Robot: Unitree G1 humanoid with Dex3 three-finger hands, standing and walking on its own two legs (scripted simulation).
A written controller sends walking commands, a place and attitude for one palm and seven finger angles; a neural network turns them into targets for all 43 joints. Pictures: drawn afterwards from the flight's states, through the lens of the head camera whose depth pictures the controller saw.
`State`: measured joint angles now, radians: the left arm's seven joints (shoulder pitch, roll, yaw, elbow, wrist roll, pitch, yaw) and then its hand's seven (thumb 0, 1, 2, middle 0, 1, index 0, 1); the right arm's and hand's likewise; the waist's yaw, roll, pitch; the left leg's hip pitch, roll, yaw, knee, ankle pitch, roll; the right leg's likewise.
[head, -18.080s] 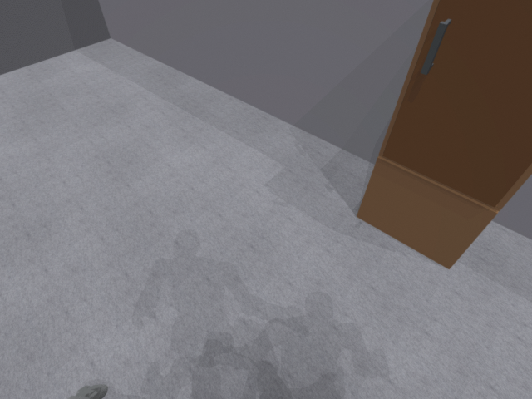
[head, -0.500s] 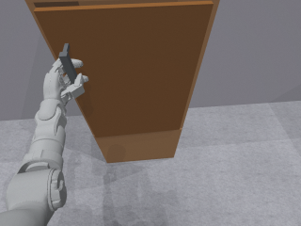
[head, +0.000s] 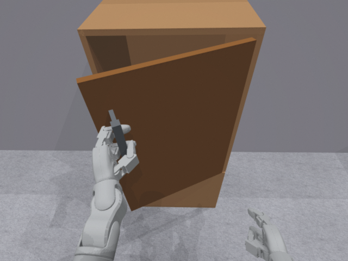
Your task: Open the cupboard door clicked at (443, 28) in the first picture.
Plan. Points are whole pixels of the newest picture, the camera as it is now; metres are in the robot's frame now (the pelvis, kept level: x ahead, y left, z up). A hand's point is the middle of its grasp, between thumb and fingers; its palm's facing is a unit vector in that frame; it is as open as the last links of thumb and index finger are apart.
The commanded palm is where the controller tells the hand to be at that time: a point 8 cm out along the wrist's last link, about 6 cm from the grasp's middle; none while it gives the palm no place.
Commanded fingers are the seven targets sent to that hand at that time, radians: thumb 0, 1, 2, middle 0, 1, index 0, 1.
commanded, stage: pull the door open along its arc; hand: left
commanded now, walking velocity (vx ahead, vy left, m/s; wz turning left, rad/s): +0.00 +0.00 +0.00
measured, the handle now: (120, 138) +0.36 +0.16 +0.11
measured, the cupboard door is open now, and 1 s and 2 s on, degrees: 26 38 41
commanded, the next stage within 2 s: open thumb and fingers to let go in 0.48 s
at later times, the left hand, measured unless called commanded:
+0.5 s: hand (158, 187) +0.24 +0.05 +0.11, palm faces +0.28 -0.96 -0.04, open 6.0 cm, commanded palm +0.18 +0.08 +0.10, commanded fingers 0.00 0.90 0.90 -0.40 -1.35 -0.40 -1.35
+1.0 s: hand (142, 182) +0.25 +0.08 +0.11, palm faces +0.41 -0.91 -0.02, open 10.7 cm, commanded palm +0.19 +0.09 +0.10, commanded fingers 0.00 -0.50 0.30 -0.30 -1.20 -0.30 -1.20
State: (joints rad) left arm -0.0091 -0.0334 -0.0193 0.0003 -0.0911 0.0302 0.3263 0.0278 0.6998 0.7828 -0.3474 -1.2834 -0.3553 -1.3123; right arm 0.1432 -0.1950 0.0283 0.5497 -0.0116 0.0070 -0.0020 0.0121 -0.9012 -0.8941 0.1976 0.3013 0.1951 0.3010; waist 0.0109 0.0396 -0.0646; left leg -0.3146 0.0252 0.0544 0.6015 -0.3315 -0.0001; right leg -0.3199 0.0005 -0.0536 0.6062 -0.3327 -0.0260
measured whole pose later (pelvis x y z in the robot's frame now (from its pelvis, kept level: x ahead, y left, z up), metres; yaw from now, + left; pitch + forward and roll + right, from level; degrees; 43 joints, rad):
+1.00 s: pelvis -0.02 -0.01 +0.00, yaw +4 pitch -2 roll +0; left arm 0.18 -0.06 -0.28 -0.21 0.05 0.10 0.55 0.01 0.00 0.52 -0.33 -1.24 -0.33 -1.24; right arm 0.13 -0.19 0.02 0.59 -0.04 0.06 0.01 0.01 -0.90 -0.89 0.20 0.30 0.20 0.30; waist 0.03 0.07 -0.01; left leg -0.27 0.02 -0.02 0.64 -0.33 -0.02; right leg -0.24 0.00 -0.12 0.62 -0.35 -0.05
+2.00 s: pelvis -0.02 +0.00 +0.00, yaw +1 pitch -3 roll +0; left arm 0.28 0.05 -0.26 -0.27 -0.03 0.02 0.10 -0.01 -0.50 0.30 -0.17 -0.31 -0.16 -0.31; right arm 0.20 -0.18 0.06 0.51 0.00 0.00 0.00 0.01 -0.90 -0.89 0.20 0.30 0.20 0.30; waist 0.02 0.03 -0.01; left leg -0.25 0.02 0.03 0.61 -0.31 0.00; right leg -0.25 -0.01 -0.07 0.62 -0.32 -0.03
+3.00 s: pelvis -0.01 +0.00 -0.02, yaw +2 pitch +1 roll -1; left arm 0.59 0.19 0.01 -0.48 -0.18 -0.07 -0.11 -0.01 -0.50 0.30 -0.15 -0.30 -0.15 -0.30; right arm 0.26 -0.21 0.05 0.50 0.02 -0.21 -0.06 0.02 -0.90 -0.89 0.20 0.30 0.20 0.30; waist 0.04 0.06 -0.05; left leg -0.39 0.02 0.01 0.76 -0.39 0.00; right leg -0.36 -0.01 -0.09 0.74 -0.40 -0.03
